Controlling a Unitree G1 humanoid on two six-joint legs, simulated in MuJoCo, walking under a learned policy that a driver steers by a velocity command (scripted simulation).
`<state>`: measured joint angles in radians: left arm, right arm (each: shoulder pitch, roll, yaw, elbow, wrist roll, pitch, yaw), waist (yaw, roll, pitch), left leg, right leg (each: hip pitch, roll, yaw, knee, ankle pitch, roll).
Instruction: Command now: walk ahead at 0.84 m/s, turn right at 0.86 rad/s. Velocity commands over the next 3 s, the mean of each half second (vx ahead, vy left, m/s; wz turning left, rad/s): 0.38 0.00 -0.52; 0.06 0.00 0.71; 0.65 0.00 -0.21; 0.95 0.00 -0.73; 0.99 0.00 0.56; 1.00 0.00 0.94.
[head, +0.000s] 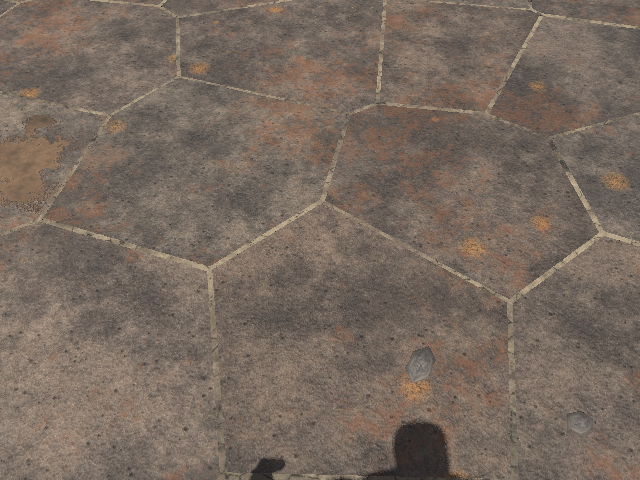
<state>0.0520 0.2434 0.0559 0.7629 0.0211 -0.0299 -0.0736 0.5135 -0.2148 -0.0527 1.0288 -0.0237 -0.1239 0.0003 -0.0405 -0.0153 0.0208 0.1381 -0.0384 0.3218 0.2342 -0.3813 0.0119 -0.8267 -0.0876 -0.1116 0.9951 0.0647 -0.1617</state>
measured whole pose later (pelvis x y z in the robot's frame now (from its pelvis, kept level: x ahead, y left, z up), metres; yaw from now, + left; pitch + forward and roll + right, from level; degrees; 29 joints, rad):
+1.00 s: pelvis +0.44 +0.02 +0.01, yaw +9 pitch +4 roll -2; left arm 0.03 0.27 0.05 0.68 0.00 -0.01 0.03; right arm 0.21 -0.32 -0.08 0.56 0.02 0.05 -0.05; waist -0.01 0.00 0.03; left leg -0.38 -0.14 -0.24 0.49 -0.15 0.06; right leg -0.58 0.07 0.20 0.85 -0.30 0.08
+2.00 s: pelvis +1.07 -0.07 -0.03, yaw -23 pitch +3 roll +1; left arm -0.09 0.29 0.00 0.61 0.05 -0.04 -0.07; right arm 0.58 -0.27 -0.02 0.94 -0.03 -0.08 -0.01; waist -0.08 -0.01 0.03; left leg 0.25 0.06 0.22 0.43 -0.43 -0.02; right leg -0.62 0.04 -0.08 0.68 -0.15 -0.18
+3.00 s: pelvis +1.98 -0.25 +0.00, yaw +25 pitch +2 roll -2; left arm 0.20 0.31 0.03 0.69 0.05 -0.07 0.02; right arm 0.28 -0.39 -0.08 0.76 -0.02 -0.03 0.02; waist -0.03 0.04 0.03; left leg -0.41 -0.06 -0.05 1.32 -0.32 0.11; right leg -0.34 -0.02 -0.05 0.55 -0.24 0.02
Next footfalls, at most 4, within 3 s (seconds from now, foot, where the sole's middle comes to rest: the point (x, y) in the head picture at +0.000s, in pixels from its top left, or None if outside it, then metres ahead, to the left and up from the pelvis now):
0.12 right None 0.31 -0.03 -0.76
0.68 left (285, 473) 0.51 0.10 -0.76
1.18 right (381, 446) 0.56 -0.10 -0.76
1.58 left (266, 329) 0.86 0.14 -0.76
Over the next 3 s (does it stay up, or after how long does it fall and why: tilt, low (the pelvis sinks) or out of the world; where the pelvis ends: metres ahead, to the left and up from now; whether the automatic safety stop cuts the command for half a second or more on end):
stays up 1.98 -0.25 0.00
